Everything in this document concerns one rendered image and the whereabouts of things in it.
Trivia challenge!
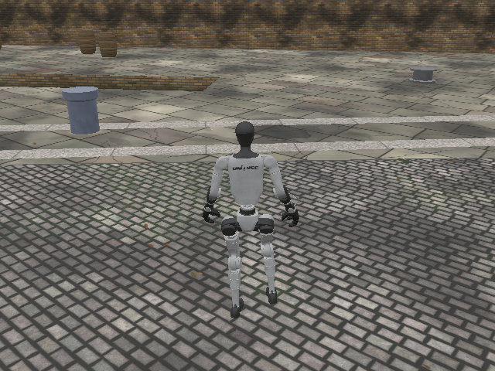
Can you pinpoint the robot left hand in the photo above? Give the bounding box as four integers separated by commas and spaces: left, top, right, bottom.
202, 209, 220, 223

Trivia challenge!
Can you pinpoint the left robot upper arm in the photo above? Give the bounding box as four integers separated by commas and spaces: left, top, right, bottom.
209, 155, 230, 197

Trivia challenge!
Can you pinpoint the robot left forearm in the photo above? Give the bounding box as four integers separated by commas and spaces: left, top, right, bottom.
204, 186, 217, 212

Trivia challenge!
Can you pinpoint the left robot foot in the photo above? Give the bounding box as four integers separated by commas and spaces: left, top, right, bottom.
230, 298, 244, 318

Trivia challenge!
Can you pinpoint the humanoid robot head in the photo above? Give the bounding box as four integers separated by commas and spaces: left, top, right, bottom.
233, 121, 259, 158

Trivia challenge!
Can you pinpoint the robot right hand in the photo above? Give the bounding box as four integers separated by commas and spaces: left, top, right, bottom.
282, 209, 299, 227

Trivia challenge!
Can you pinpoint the right robot upper arm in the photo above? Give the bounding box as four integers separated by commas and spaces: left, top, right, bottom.
261, 155, 286, 197

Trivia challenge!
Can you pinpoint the robot right forearm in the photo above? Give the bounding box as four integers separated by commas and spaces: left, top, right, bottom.
279, 185, 296, 213

